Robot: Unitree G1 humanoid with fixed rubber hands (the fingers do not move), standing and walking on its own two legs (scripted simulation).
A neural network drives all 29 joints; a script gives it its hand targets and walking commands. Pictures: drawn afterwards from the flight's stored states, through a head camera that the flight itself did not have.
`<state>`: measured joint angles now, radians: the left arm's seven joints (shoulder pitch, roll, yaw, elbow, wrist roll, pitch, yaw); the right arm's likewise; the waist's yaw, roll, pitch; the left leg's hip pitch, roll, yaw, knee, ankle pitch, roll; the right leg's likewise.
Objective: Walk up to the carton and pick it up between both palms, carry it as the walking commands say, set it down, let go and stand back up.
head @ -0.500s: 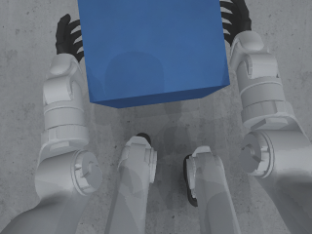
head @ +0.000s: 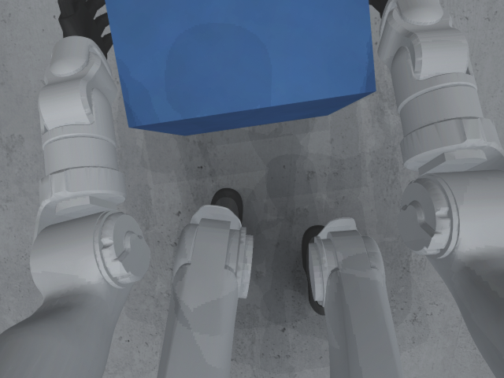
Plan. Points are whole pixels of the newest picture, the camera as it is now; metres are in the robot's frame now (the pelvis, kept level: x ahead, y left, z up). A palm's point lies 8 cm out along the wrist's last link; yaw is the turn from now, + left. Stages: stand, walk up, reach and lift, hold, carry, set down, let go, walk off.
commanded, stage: set down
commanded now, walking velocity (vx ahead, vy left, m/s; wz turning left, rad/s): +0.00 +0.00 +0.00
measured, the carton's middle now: (243, 45) +0.53 +0.11 -0.24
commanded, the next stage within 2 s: none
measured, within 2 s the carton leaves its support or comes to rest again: rests again in 0.64 s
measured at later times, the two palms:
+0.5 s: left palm (112, 45) +0.50 +0.28 -0.20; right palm (381, 10) +0.59 -0.07 -0.20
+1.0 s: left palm (112, 48) +0.50 +0.29 -0.21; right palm (381, 9) +0.59 -0.07 -0.21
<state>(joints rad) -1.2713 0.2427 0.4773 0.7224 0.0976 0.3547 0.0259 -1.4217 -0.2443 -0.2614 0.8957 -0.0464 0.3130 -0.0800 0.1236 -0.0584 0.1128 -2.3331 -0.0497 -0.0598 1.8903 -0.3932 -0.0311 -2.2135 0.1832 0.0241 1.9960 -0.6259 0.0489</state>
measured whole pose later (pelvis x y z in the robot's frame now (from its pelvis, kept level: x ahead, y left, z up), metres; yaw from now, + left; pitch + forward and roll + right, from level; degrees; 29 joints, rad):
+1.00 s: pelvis +0.00 +0.00 -0.04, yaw +0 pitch +38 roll +1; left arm -1.39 0.33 0.48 0.89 0.02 0.26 -0.03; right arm -1.60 -0.33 -0.12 1.07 0.04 0.24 -0.08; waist 0.15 -0.05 0.40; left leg -2.28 0.04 0.01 2.08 -0.45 0.00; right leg -2.20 0.17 0.02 2.20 -0.66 0.02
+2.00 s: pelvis +0.00 +0.00 -0.05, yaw +0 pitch +35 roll +2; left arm -1.45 0.37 0.50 1.02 -0.02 0.14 -0.05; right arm -1.64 -0.34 -0.12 1.09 0.00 0.19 -0.03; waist 0.14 -0.03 0.49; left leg -2.25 0.04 0.01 2.14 -0.48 -0.01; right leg -2.18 0.13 0.00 2.26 -0.68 0.00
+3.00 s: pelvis +0.00 +0.01 -0.02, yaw +0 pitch +40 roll +0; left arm -1.40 0.44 0.35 0.99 -0.16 0.17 0.04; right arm -1.57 -0.48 -0.04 1.04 0.15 0.24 -0.05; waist 0.15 -0.04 0.28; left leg -2.26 0.03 0.02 2.01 -0.45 0.03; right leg -2.16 0.05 -0.02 2.11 -0.65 -0.01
